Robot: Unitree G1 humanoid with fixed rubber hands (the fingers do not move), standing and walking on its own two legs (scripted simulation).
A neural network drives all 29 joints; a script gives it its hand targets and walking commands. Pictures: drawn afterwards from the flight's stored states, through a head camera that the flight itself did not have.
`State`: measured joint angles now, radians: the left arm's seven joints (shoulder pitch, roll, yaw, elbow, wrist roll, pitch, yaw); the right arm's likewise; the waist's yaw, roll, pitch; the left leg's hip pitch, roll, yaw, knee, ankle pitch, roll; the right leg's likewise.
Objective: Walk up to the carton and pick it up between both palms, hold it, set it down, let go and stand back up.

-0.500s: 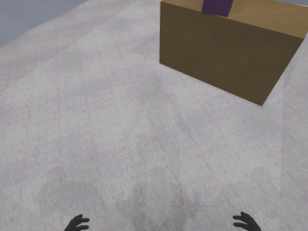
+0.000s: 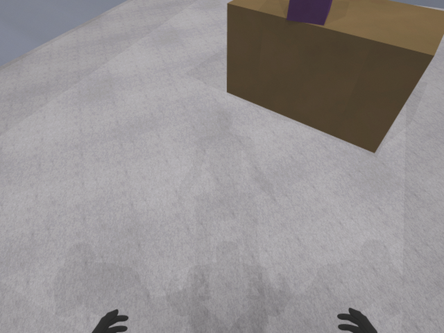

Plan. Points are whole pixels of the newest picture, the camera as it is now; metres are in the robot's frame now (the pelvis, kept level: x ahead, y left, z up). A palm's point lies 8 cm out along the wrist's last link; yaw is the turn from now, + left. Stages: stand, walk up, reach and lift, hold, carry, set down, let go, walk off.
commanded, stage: stand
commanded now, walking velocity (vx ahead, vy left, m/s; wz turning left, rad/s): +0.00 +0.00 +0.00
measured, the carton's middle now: out of the picture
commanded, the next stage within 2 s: walk up in 0.44 s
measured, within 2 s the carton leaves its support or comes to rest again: neither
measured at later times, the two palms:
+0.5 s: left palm out of the picture +0.09 +0.25 -0.10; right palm out of the picture +0.09 -0.25 -0.10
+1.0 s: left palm (139, 289) +0.21 +0.18 -0.07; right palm out of the picture +0.03 -0.37 -0.12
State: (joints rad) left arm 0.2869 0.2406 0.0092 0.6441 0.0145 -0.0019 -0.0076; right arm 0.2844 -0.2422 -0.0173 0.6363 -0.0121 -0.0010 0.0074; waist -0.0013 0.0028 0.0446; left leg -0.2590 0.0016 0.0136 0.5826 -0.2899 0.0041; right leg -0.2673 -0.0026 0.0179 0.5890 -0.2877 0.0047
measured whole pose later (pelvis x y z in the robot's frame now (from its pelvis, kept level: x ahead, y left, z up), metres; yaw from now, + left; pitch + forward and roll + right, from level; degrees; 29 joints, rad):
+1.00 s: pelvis +0.07 -0.08 +0.00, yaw -13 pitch -2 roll +2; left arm 0.38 0.31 0.09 0.66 0.02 0.00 -0.10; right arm 0.38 -0.36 -0.07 0.79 -0.07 -0.06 0.02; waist -0.06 0.03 -0.01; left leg -0.03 0.14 0.20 0.48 -0.41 0.04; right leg -0.53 -0.14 -0.02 0.80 -0.25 0.00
